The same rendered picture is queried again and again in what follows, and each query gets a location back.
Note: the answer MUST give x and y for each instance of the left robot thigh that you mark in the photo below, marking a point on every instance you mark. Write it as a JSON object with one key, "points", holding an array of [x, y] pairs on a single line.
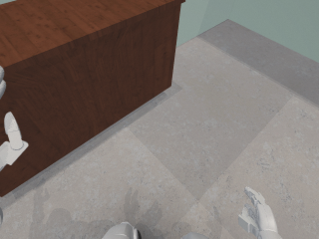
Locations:
{"points": [[122, 231]]}

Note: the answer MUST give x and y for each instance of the right robot hand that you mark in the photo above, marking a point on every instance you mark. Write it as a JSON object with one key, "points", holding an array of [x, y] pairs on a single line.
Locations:
{"points": [[256, 219]]}

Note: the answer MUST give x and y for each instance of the left robot hand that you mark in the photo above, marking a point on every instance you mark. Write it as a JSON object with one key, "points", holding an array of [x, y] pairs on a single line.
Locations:
{"points": [[12, 149]]}

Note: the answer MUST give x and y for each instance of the counter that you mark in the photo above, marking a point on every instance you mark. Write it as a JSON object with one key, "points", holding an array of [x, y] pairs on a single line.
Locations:
{"points": [[73, 68]]}

